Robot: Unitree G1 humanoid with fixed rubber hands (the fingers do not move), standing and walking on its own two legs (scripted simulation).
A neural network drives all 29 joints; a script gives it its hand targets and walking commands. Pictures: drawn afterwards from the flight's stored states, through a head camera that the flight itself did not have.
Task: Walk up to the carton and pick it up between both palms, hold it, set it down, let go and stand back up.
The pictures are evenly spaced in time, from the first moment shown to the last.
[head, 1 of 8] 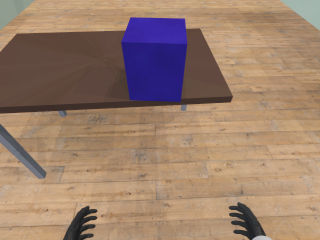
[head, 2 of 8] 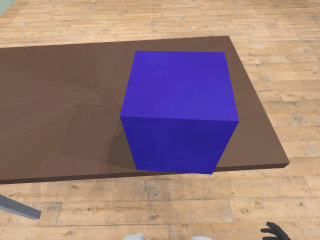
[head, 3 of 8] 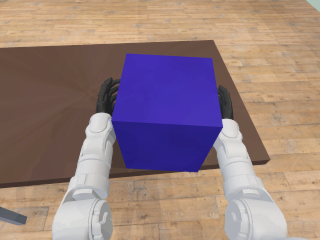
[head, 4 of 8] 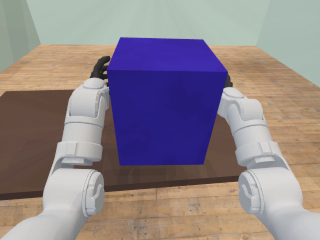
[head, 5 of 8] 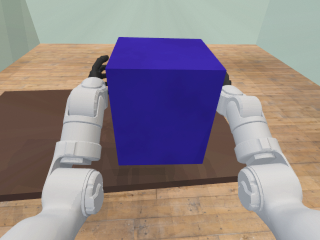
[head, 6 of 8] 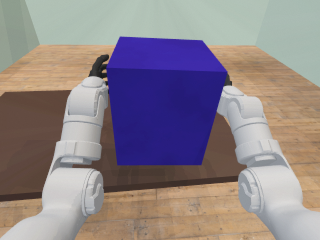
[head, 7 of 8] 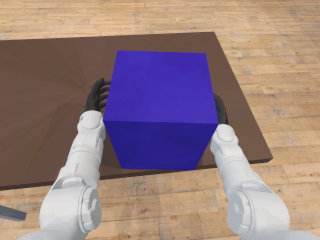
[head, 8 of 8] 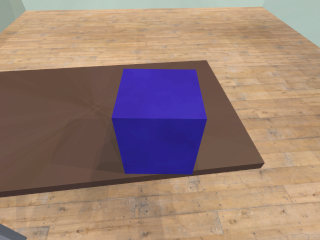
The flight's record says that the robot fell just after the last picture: no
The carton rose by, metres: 0.17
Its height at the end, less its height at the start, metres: +0.00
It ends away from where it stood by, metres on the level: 0.02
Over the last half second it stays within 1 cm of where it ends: yes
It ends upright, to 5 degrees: yes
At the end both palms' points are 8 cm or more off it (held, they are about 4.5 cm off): yes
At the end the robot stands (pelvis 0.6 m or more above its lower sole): yes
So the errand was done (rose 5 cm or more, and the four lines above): yes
